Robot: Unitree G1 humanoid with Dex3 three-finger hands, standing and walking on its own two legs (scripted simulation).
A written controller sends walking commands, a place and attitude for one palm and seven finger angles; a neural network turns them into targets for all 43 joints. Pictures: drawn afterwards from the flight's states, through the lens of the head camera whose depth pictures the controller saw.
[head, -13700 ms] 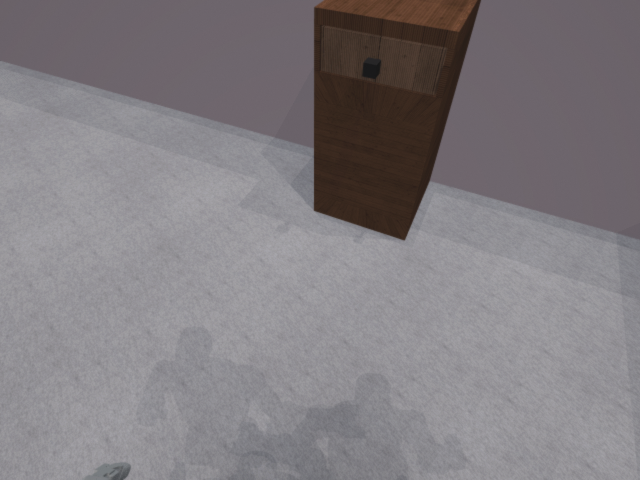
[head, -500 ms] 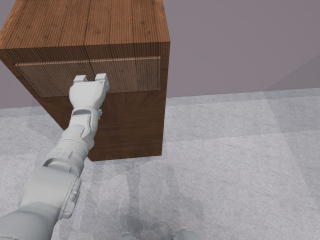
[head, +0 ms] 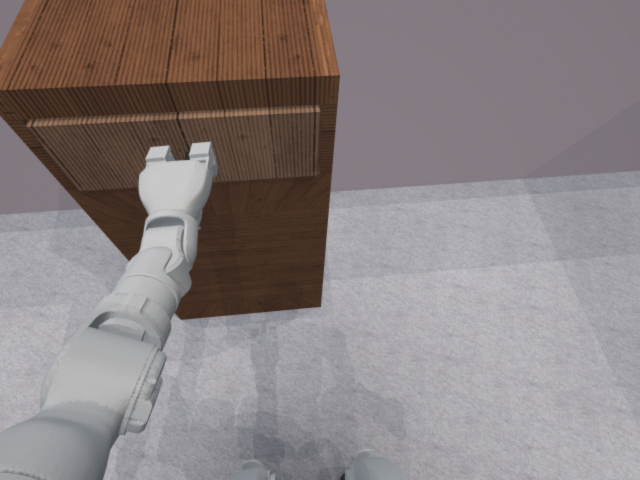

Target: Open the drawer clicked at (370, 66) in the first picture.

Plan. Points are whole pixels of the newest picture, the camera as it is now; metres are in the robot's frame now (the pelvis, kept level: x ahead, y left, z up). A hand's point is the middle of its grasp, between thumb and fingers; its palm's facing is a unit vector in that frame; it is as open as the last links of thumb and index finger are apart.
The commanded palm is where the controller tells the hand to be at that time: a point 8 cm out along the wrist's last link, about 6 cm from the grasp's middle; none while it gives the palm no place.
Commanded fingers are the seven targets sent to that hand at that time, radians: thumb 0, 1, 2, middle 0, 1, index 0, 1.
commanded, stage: pull the drawer open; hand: left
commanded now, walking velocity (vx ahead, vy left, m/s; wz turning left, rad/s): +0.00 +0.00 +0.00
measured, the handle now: (189, 174) +0.54 +0.15 +0.01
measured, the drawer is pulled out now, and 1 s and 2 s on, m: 0.01 0.13 0.24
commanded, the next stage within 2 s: none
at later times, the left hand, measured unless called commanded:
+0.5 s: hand (187, 241) +0.43 +0.15 +0.00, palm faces -0.04 -0.05 -1.00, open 7.9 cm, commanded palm +0.39 +0.15 +0.05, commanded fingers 0.00 0.90 0.90 -0.40 -1.35 -0.40 -1.35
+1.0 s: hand (183, 293) +0.36 +0.15 +0.00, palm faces -0.02 -0.05 -1.00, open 7.9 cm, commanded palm +0.33 +0.15 +0.05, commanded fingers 0.00 0.90 0.90 -0.40 -1.35 -0.40 -1.35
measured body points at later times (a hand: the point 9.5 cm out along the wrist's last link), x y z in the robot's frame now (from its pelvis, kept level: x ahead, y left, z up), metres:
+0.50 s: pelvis +0.01 +0.00 +0.01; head +0.08 -0.02 +0.45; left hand +0.43 +0.15 +0.05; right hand +0.08 -0.26 -0.13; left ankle -0.01 +0.09 -0.69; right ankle -0.01 -0.10 -0.69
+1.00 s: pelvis +0.00 -0.02 +0.01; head +0.05 -0.04 +0.46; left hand +0.35 +0.15 +0.05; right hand +0.14 -0.26 -0.12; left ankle -0.01 +0.09 -0.69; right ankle -0.01 -0.10 -0.69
